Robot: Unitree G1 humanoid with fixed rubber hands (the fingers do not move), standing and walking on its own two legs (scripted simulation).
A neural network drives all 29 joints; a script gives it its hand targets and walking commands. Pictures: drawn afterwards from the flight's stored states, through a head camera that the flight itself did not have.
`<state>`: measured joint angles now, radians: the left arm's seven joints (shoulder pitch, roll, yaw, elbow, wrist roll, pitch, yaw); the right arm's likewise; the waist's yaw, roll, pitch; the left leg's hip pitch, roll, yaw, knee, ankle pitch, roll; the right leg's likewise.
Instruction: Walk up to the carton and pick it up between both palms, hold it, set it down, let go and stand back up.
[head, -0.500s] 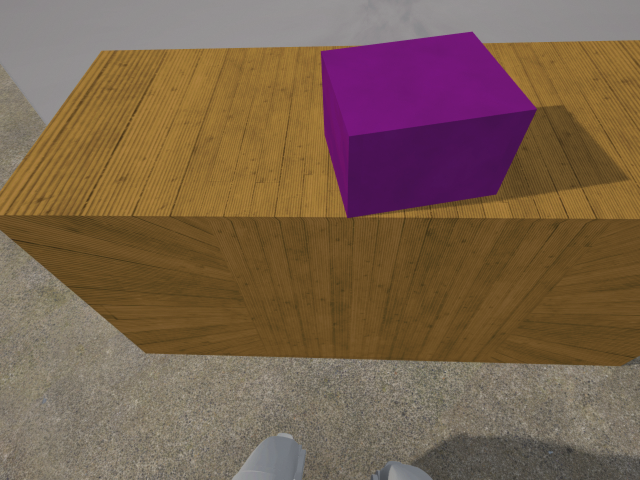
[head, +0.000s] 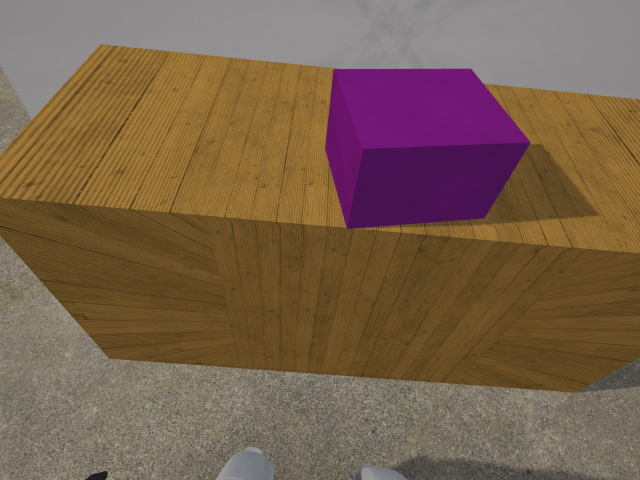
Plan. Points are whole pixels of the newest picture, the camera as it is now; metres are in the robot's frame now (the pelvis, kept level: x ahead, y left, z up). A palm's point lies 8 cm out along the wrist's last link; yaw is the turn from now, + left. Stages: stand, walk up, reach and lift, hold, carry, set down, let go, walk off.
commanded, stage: walk up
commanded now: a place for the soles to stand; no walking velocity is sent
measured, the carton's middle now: (411, 145) +0.65 -0.14 +0.06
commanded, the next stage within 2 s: none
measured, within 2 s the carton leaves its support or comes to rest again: neither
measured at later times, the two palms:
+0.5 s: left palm out of the picture +0.10 +0.30 -0.09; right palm out of the picture +0.10 -0.31 -0.10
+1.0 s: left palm out of the picture +0.09 +0.29 -0.09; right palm out of the picture +0.09 -0.32 -0.09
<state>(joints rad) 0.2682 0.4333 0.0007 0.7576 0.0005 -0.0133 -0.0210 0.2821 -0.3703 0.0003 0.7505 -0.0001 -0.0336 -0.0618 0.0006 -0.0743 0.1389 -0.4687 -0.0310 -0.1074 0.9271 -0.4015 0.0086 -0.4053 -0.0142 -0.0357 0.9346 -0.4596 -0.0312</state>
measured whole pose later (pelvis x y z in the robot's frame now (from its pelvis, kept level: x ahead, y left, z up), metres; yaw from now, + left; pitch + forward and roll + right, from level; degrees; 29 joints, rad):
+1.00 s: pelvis +0.02 -0.02 +0.00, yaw +0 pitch -3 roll +1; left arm 0.30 0.43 0.00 0.76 0.00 -0.03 -0.02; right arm 0.30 -0.37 0.00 0.75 0.00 -0.04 -0.05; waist 0.00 -0.01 0.10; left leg -0.48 -0.04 -0.11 1.01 -0.46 0.02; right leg -0.41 -0.01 -0.05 0.94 -0.48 -0.03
